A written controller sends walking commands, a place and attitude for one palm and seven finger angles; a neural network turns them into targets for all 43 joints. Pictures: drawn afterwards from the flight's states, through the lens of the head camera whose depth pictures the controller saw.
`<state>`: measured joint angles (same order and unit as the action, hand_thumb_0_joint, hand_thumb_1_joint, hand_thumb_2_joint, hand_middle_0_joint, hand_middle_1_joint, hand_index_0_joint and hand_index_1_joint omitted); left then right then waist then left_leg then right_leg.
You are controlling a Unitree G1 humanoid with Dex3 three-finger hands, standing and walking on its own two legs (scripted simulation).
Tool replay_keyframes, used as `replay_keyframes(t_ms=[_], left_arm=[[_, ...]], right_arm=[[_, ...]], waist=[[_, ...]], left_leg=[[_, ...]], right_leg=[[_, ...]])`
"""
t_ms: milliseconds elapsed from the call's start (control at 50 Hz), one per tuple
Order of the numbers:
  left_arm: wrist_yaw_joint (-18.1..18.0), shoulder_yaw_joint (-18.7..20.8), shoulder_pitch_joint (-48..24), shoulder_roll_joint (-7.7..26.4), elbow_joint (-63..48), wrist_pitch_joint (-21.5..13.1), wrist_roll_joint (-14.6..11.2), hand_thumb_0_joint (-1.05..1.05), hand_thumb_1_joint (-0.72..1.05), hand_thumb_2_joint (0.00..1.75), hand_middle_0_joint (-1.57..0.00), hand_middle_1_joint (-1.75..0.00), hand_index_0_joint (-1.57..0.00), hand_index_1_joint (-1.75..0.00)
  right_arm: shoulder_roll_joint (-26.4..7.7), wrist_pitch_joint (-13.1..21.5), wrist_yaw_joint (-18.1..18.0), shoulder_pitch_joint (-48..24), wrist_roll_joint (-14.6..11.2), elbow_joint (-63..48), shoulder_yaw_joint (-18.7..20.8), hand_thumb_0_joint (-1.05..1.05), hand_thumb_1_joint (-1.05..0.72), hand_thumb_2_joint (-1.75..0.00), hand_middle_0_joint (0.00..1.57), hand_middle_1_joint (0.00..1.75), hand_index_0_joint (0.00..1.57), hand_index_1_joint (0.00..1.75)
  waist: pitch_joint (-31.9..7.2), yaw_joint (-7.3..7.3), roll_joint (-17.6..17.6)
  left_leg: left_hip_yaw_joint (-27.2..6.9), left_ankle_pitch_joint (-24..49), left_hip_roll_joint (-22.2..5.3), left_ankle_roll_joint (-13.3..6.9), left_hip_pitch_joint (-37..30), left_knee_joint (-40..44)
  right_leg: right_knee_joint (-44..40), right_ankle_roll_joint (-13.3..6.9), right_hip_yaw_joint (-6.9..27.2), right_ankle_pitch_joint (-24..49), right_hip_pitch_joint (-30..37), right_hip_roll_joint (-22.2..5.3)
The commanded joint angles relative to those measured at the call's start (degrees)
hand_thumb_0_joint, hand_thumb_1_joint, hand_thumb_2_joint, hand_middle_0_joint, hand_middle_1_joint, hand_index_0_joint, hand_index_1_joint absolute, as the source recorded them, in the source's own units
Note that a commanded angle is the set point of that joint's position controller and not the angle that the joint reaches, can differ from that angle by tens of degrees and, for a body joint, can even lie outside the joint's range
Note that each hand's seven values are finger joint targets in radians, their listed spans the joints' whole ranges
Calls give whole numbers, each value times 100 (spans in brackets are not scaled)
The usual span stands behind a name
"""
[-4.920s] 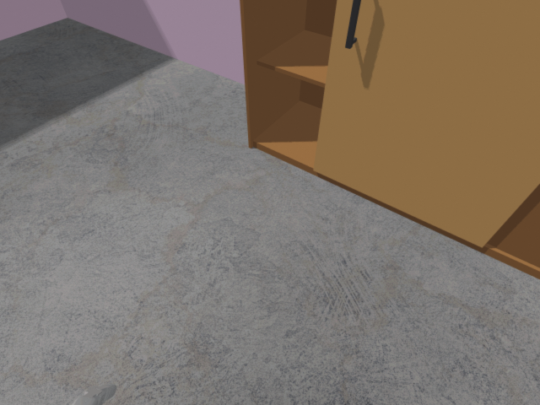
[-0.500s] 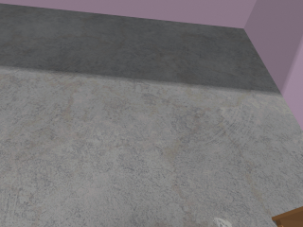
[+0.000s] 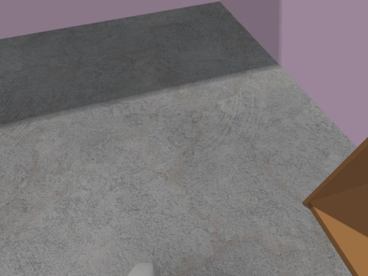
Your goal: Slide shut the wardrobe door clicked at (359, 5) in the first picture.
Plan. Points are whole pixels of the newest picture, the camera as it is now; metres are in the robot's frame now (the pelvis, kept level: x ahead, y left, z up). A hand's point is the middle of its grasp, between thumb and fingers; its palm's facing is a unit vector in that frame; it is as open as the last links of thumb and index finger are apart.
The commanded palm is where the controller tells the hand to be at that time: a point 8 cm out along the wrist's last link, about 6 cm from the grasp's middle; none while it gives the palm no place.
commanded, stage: turn to face it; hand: right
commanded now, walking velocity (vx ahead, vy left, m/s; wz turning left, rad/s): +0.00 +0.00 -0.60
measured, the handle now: out of the picture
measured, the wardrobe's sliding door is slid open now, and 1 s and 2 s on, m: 0.41 0.41 0.41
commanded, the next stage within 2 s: take the last steps up to it in 1.88 s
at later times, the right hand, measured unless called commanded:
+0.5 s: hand out of the picture -0.02 -0.15 -0.15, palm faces +0.34 +0.90 -0.28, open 7.4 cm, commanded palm none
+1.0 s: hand out of the picture -0.11 -0.22 -0.16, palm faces +0.60 +0.75 -0.26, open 7.4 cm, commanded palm none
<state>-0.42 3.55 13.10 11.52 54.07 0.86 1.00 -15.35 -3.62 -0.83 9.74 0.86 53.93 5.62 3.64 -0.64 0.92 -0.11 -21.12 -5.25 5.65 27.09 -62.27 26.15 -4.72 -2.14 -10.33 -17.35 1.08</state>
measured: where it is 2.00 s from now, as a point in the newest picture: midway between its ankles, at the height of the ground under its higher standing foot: outside the picture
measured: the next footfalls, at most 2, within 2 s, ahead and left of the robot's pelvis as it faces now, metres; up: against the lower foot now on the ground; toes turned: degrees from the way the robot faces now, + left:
left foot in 0.28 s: +0.03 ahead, +0.17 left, +0.00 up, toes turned -10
right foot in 0.68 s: -0.07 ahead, -0.08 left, +0.00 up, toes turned -33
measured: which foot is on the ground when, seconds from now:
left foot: up 0.00-0.26, down 0.28-0.68, up 0.70-1.00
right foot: down 0.00-0.28, up 0.30-0.66, down 0.68-1.00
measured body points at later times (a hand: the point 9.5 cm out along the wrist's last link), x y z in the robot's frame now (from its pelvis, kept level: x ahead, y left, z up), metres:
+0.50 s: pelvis -0.03 +0.06 +0.00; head +0.00 +0.08 +0.45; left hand +0.11 +0.30 -0.15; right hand -0.04 -0.20 -0.13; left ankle -0.01 +0.18 -0.74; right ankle -0.07 -0.07 -0.66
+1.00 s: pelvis -0.06 +0.02 +0.00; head -0.04 -0.02 +0.45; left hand +0.16 +0.17 -0.13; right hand -0.14 -0.26 -0.14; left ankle +0.02 +0.16 -0.68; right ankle -0.10 -0.06 -0.74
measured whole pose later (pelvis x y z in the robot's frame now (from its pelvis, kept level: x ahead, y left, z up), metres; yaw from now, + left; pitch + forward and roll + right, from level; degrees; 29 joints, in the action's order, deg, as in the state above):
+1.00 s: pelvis -0.06 +0.02 +0.00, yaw -36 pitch +0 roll +1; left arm 0.4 3.1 10.1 12.5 51.9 1.6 1.1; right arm -15.4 -3.5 -0.6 8.7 0.6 50.7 4.2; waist 4.1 -0.5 1.0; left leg 0.0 -23.2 -5.0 6.0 26.4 -58.0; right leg 27.0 -3.1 2.5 -12.8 -14.5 3.1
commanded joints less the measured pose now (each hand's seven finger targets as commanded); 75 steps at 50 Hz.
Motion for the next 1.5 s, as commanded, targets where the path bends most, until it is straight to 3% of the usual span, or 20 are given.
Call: replay_keyframes(t_ms=[0, 160, 220, 260, 300, 360, 540, 620, 640, 660, 680, 700, 800, 1000, 1120, 1140, 1160, 1180, 1260, 1480], left_arm=[[-21, 298, 262, 1182, -341, -44, 18, 0, 90, 90, -20, -30, -20, -30], [46, 401, -115, 1357, -515, 84, 50, 0, 90, 90, -20, -30, -20, -30], [89, 416, -462, 1204, -674, 147, 16, 0, 90, 90, -20, -30, -20, -30], [96, 371, -354, 672, -870, 154, -8, 0, 90, 90, -20, -30, -20, -30], [174, 408, -272, 922, -724, 238, 82, 0, 90, 90, -20, -30, -20, -30], [238, 370, -12, 844, -491, 272, 47, 0, 90, 90, -20, -30, -20, -30], [255, 163, -922, 633, -725, 212, -29, 0, 90, 90, -20, -30, -20, -30], [221, 181, -440, 799, -622, 114, -26, 0, 90, 90, -20, -30, -20, -30], [223, 253, -78, 1069, -534, 65, -18, 0, 90, 90, -20, -30, -20, -30], [190, 419, 281, 1743, -505, 1, 10, 0, 90, 90, -20, -30, -20, -30], [134, 486, 720, 2051, -357, 16, -39, 0, 90, 90, -20, -30, -20, -30], [96, 447, 746, 1886, -267, 19, -20, 0, 90, 90, -20, -30, -20, -30], [0, 249, -410, 1327, -602, -41, 12, 0, 90, 90, -20, -30, -20, -30], [15, 311, -10, 1363, -535, 21, 47, 0, 90, 90, -20, -30, -20, -30], [44, 343, -338, 1293, -655, 75, 6, 0, 90, 90, -20, -30, -20, -30], [75, 316, -240, 1023, -662, 64, -50, 0, 90, 90, -20, -30, -20, -30], [93, 263, -135, 650, -785, 59, -81, 0, 90, 90, -20, -30, -20, -30], [78, 336, -209, 951, -802, 91, 2, 0, 90, 90, -20, -30, -20, -30], [215, 344, 87, 864, -399, 257, 35, 0, 90, 90, -20, -30, -20, -30], [229, 126, -806, 616, -564, 236, -30, 0, 90, 90, -20, -30, -20, -30]], right_arm=[[-254, 147, -33, -280, 1, -567, 18, 0, -90, -90, 20, 30, 20, 30], [-258, 189, -72, 26, -57, -682, -41, 0, -90, -90, 20, 30, 20, 30], [-451, 233, -103, 795, -53, -530, 56, 0, -90, -90, 20, 30, 20, 30], [-1318, 284, -163, 561, 92, -769, 154, 0, -90, -90, 20, 30, 20, 30], [-836, 317, -173, -391, 23, -1024, 12, 0, -90, -90, 20, 30, 20, 30], [-479, 405, -137, -463, 13, -974, -108, 0, -90, -90, 20, 30, 20, 30], [-971, 350, -98, 654, 89, -592, 9, 0, -90, -90, 20, 30, 20, 30], [-1053, 292, -63, 569, 45, -560, 69, 0, -90, -90, 20, 30, 20, 30], [-955, 261, -42, 538, -7, -598, 52, 0, -90, -90, 20, 30, 20, 30], [-584, 241, -7, 464, -46, -799, -3, 0, -90, -90, 20, 30, 20, 30], [-360, 217, -19, 63, -13, -1029, -110, 0, -90, -90, 20, 30, 20, 30], [-487, 169, -41, -128, 17, -996, -82, 0, -90, -90, 20, 30, 20, 30], [-477, 165, 35, 99, 11, -643, -7, 0, -90, -90, 20, 30, 20, 30], [-374, 189, -45, -391, -35, -927, -65, 0, -90, -90, 20, 30, 20, 30], [-441, 315, -95, 295, -91, -859, -51, 0, -90, -90, 20, 30, 20, 30], [-735, 391, -127, 509, -43, -842, -2, 0, -90, -90, 20, 30, 20, 30], [-1329, 435, -169, 543, 60, -876, 106, 0, -90, -90, 20, 30, 20, 30], [-1309, 389, -172, 493, 16, -936, 51, 0, -90, -90, 20, 30, 20, 30], [-584, 422, -133, -380, -18, -1077, -132, 0, -90, -90, 20, 30, 20, 30], [-926, 362, -107, 652, 89, -626, -21, 0, -90, -90, 20, 30, 20, 30]], waist=[[-681, -205, -899], [-761, -77, -1062], [-755, 295, -720], [-479, 306, 1791], [-103, -160, 773], [73, -282, 959], [-320, 358, 1208], [-639, 114, 1108], [-898, -106, 422], [-1147, -323, -1429], [-1218, -535, -1894], [-1159, -523, -1257], [-558, -38, -995], [-583, -197, -920], [-807, 185, -805], [-999, 272, 14], [-987, 282, 1734], [-891, 267, 1312], [-185, -211, 860], [-234, 294, 1171]], left_leg=[[-21, -132, 28, 66, 392, 422], [0, -326, 415, -146, -824, 2168], [105, 509, 319, -331, -2446, 3960], [-2603, -775, -2346, -1349, -2303, 5370], [-1375, -258, -1775, -1229, -929, 5216], [-205, 1425, -1172, -1029, -1220, 4629], [377, 3099, -1551, -1209, -2236, 3909], [837, 3153, -1475, -810, -2027, 3017], [1026, 2561, -1311, -534, -1434, 2227], [1200, -70, -546, -69, 136, 888], [660, -1866, -244, 34, 814, 15], [272, -1554, -357, -73, 763, -390], [80, -151, -207, -4, 447, -406], [-71, -397, 144, 10, 79, 1091], [50, 745, 374, -151, -1927, 3612], [-527, 1044, -299, -302, -2818, 4417], [-2162, 1563, -1955, -956, -3306, 4733], [-2154, 2016, -2422, -1395, -2459, 4606], [-404, 2042, -1249, -1086, -1644, 4459], [441, 3327, -1477, -1260, -2245, 3975]], right_leg=[[-866, -460, 1876, 1048, 1082, -1423], [-756, -458, 2609, 439, 335, -1191], [-433, 71, 2288, -635, -927, -625], [2662, 803, 580, -2076, -2409, 513], [3992, 690, 754, -1454, -1750, 23], [4458, 866, 385, -882, -1767, -201], [2067, 917, -335, -1464, -935, -269], [421, 757, -490, -583, 215, -182], [-188, 646, -161, 349, 1138, -375], [-425, 55, 1778, 2209, 2186, -1832], [-359, -630, 2473, 3985, 2209, -2561], [-301, -739, 2098, 3528, 1983, -2463], [-582, -309, 1351, 2093, 944, -1369], [-538, -584, 2344, 1835, 1009, -1345], [140, -183, 2504, 1619, -72, -825], [753, 175, 2128, 598, -736, -442], [2165, 694, 882, -1852, -1836, 448], [3287, 704, 812, -2426, -1700, 281], [4527, 845, 574, -1123, -1603, -142], [2291, 868, -206, -1496, -903, -256]])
